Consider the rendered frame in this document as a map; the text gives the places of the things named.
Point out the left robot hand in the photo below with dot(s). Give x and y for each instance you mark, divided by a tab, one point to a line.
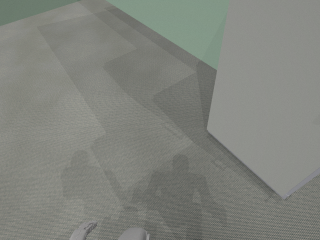
84	229

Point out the left robot thigh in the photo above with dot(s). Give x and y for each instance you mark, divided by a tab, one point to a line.
135	233

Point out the fridge door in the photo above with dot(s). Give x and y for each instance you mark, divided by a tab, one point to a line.
265	105

